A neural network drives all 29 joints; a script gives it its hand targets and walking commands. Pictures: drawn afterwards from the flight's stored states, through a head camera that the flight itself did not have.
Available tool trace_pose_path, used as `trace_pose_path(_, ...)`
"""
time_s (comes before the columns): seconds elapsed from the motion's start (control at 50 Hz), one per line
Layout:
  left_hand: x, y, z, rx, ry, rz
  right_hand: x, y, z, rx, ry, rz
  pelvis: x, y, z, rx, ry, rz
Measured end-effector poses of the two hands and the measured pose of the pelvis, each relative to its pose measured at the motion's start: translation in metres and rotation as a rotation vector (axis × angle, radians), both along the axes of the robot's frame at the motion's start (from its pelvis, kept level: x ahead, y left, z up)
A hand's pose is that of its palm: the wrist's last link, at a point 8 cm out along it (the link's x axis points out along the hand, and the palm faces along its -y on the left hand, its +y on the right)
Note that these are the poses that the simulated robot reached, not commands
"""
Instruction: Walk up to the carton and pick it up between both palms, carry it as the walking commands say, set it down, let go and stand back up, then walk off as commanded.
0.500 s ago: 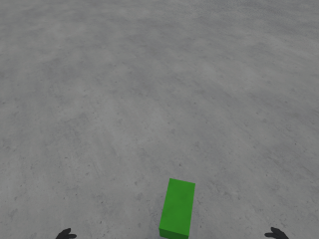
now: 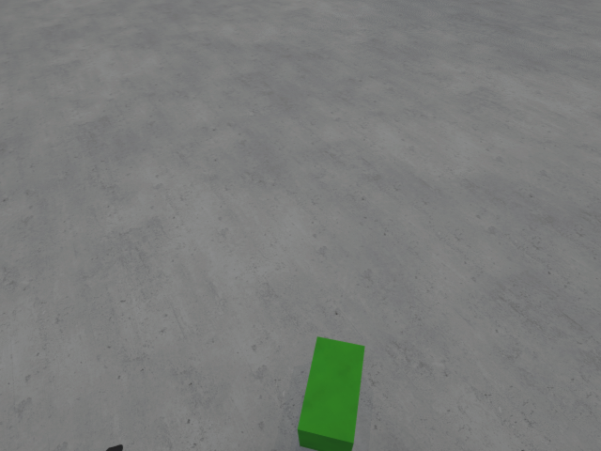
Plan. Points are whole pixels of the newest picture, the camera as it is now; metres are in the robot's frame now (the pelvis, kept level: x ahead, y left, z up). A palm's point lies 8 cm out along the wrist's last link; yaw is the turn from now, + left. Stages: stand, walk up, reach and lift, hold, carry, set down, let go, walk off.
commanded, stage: stand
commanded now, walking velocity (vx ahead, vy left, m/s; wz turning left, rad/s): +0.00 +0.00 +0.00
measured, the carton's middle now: (332, 395) +0.44 -0.04 -0.69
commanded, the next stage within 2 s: walk off in 0.64 s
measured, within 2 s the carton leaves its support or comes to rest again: neither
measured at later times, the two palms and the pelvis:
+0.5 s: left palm out of the picture +0.09 +0.31 -0.10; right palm out of the picture +0.08 -0.30 -0.11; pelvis -0.01 +0.00 +0.00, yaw -1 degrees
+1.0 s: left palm out of the picture +0.07 +0.31 -0.11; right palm out of the picture +0.03 -0.28 -0.12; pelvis -0.01 +0.02 +0.00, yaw -3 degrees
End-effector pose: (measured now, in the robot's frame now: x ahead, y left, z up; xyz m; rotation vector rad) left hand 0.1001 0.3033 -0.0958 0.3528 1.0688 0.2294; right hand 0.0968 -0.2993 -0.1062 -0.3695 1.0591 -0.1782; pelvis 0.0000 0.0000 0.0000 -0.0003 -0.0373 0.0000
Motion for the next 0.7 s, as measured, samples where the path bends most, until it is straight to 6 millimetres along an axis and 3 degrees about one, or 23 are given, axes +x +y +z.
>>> trace_pose_path(0.7,-0.013,0.012,-0.002,0.01,0.051,-0.014,-0.025,-0.003,0.0,-0.006,0.054,-0.04,-0.011,0.006,0.002,0.002,-0.008,-0.019)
